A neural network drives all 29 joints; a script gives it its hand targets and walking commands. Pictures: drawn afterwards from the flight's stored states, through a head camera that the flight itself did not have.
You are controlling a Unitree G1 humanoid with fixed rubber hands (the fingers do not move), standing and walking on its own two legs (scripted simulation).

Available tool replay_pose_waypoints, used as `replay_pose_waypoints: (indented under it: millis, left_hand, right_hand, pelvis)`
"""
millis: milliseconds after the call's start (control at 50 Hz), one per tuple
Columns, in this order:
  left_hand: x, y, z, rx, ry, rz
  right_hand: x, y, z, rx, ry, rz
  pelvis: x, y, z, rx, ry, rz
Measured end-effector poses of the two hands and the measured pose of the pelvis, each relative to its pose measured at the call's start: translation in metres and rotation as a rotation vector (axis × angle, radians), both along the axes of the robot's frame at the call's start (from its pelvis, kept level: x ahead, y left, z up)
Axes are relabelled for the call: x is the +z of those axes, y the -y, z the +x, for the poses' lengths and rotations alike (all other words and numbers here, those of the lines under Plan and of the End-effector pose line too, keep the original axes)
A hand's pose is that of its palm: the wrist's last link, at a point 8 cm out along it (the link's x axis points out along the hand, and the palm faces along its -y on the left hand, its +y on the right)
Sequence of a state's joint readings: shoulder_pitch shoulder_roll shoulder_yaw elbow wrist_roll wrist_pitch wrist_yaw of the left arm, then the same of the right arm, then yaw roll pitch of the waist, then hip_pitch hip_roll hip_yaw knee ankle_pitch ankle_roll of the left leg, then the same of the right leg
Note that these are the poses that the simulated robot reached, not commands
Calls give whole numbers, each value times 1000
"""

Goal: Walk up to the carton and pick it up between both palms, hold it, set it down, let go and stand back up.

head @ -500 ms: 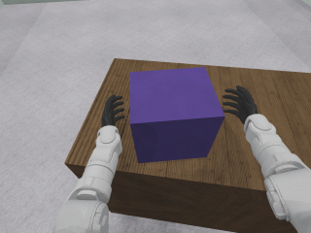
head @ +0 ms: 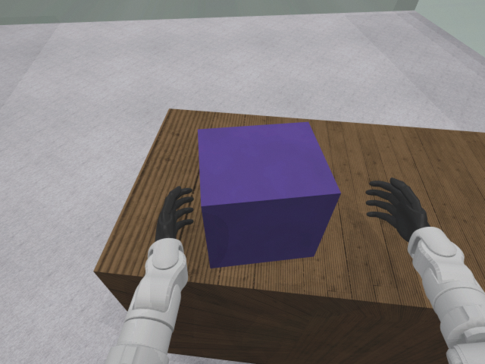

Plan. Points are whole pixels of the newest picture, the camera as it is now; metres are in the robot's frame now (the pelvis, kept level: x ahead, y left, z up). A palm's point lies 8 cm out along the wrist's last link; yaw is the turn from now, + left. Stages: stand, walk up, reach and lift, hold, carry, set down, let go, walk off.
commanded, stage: set down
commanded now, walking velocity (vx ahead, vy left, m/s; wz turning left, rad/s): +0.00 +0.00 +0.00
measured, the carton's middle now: (258, 196) +0.41 +0.02 +0.03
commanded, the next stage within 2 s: none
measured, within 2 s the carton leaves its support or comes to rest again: neither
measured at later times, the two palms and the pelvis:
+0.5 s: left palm (155, 261) +0.25 +0.18 +0.05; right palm (428, 259) +0.28 -0.25 +0.06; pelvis +0.00 +0.01 +0.00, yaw -1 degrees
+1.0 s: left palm (148, 288) +0.21 +0.17 +0.05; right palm (441, 300) +0.22 -0.25 +0.05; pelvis +0.00 +0.01 +0.00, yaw -3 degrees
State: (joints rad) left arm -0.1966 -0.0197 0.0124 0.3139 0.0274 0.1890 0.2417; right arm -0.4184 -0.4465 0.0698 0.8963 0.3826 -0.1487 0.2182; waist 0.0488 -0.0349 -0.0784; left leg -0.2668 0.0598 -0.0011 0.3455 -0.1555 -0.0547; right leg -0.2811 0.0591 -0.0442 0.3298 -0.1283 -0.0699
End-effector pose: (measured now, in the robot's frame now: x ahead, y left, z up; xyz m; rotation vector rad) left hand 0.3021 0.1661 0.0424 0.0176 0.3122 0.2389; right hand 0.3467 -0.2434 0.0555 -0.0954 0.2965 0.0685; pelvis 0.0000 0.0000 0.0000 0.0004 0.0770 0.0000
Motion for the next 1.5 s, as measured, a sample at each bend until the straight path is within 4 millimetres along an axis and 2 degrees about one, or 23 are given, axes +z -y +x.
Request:
replay_pose_waypoints:
  millis: [100, 200, 360, 500, 640, 800, 940, 1060, 1180, 1320, 1400, 1500]
  left_hand:
    - [-1, -7, -11, 30, -5, 14]
    - [7, -14, -15, 44, 35, 3]
    - [8, -12, -28, 33, 48, -35]
    - [3, -10, -51, 31, 8, -34]
    - [10, -3, -66, 13, 21, -23]
    - [11, 5, -75, -5, 22, -23]
    - [4, -2, -85, 25, -10, -33]
    - [3, -14, -105, 69, -29, -30]
    - [-6, -25, -123, 77, -71, 1]
    - [-21, -28, -119, 24, -118, 7]
    - [-20, -26, -109, -9, -107, 4]
    - [-26, -24, -101, -33, -127, 6]
  right_hand:
    - [-13, 10, -17, -14, 4, 11]
    - [-19, 3, -31, 15, 4, 18]
    - [-7, -13, -48, 59, 22, 4]
    - [1, 6, -66, 8, 3, -21]
    - [-6, 26, -94, -28, -26, -16]
    - [-18, 19, -128, -7, -41, 10]
    - [-7, 4, -130, 37, -17, 5]
    - [2, 5, -131, 33, -13, -18]
    - [-13, 8, -150, -7, -76, -20]
    - [-39, -6, -174, -39, -152, 23]
    - [-42, -11, -172, -41, -151, 29]
    - [-41, -6, -162, -49, -151, -4]
  pelvis:
    - [1, -2, 2, -13, 7, 5]
    - [2, -3, 0, -22, 0, 9]
    - [3, -6, -1, -21, 21, 6]
    - [3, -10, -1, -14, 67, 5]
    - [3, -13, 0, -19, 88, 4]
    - [3, -12, 0, -42, 98, 8]
    - [2, -10, -2, -55, 108, 11]
    - [3, -10, 2, -44, 126, 6]
    - [4, -13, 5, -36, 148, 1]
    - [3, -21, 3, -49, 128, 2]
    - [3, -25, 4, -56, 108, 4]
    - [3, -28, 10, -58, 95, 2]
